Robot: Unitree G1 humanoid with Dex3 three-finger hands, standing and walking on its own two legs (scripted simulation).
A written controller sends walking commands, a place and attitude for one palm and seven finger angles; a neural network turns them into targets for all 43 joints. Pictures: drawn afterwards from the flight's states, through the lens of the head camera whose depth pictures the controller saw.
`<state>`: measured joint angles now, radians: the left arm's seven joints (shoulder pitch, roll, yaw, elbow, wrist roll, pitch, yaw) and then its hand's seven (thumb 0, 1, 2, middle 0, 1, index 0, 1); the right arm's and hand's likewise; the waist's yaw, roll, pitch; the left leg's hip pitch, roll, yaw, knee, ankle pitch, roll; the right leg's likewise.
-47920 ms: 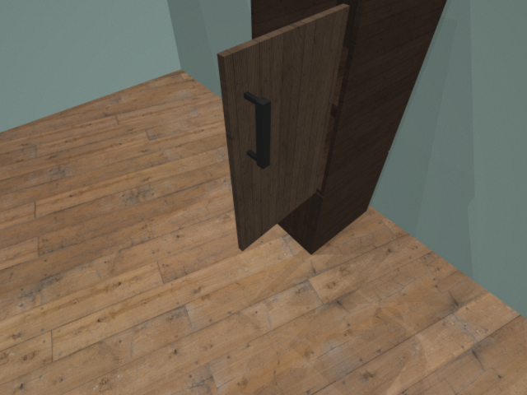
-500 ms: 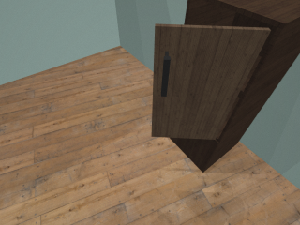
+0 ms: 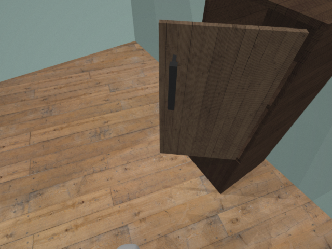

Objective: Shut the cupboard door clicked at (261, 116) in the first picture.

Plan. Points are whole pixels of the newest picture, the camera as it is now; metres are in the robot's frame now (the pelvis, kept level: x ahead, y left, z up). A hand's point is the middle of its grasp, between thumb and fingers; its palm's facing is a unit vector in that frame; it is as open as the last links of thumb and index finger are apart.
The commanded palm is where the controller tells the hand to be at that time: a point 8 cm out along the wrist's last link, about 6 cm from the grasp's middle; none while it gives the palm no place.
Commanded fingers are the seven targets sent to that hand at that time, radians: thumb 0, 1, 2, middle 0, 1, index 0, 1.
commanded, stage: shuffle to correct the standing spot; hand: left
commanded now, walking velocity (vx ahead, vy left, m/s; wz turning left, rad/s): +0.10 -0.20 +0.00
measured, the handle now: (172, 83) +0.53 +0.03 +0.10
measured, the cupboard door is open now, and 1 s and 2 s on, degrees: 51 51 51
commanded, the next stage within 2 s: come to a stop and stand still in 0.58 s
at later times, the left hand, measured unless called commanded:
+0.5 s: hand out of the picture +0.14 +0.12 -0.16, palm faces +0.04 -0.99 -0.13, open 7.3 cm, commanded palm none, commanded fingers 0.00 0.90 0.90 -0.20 -0.30 -0.20 -0.30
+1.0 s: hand out of the picture +0.16 +0.01 -0.17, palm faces +0.04 -0.98 -0.20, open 7.3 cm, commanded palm none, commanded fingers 0.00 0.90 0.90 -0.20 -0.30 -0.20 -0.30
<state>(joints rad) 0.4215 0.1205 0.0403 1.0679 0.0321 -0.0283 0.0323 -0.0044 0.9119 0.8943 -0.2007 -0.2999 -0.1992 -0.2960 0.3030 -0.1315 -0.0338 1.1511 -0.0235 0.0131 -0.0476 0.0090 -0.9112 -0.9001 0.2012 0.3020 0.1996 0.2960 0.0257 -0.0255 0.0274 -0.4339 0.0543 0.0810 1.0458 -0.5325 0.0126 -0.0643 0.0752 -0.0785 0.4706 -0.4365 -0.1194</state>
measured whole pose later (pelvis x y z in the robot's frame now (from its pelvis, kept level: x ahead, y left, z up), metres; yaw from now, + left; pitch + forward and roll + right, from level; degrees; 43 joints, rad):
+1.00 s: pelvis +0.12 -0.16 +0.00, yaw -1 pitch +0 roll -1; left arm 0.24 0.16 0.03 1.00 0.02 0.00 0.04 0.00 0.93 0.89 -0.21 -0.30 -0.20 -0.30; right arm 0.18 -0.16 -0.04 1.02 -0.01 0.05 -0.03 0.01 -0.93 -0.90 0.20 0.30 0.20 0.30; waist 0.02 -0.01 0.08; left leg -0.29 0.00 0.07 0.62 -0.38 -0.05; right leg -0.23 0.00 -0.11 0.55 -0.32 -0.04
